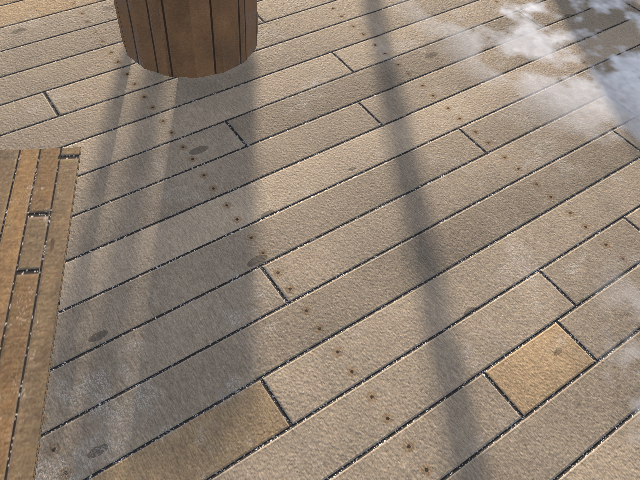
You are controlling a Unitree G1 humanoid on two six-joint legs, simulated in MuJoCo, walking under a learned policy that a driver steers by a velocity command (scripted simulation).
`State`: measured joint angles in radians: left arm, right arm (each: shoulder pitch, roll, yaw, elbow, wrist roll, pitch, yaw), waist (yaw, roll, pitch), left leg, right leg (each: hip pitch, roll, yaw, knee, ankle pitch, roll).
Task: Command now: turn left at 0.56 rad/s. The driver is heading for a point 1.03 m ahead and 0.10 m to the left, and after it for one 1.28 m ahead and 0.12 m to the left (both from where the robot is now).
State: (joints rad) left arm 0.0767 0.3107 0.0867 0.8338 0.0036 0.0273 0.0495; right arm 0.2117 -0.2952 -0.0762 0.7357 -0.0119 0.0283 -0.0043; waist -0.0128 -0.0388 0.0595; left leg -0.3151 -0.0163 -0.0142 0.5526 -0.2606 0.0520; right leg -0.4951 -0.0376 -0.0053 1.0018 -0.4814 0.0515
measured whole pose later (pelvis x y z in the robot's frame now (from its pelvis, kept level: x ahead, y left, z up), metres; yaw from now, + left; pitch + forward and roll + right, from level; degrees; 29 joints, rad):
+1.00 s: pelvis +0.18 +0.12 +0.01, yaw +21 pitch +1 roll +0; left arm 0.25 0.32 0.06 0.82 -0.02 -0.08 -0.02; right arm 0.31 -0.26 -0.04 0.73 0.00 -0.07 0.03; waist -0.01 -0.04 0.01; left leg -0.17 -0.04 0.03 0.34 -0.20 0.06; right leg -0.55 -0.11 0.01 1.08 -0.24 -0.02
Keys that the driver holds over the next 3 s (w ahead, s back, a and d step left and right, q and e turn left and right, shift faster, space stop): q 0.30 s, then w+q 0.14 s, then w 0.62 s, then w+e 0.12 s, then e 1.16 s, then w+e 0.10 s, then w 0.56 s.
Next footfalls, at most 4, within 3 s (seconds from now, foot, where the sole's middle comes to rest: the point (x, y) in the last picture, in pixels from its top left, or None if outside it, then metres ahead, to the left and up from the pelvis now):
0.38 right None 0.08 -0.13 -0.77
0.80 left None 0.17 0.21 -0.77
1.32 right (239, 420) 0.57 0.14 -0.77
1.78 left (129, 417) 0.57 0.36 -0.77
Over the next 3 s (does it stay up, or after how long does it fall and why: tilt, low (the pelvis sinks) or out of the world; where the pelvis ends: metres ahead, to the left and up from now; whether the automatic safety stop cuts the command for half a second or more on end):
stays up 0.65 0.14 0.00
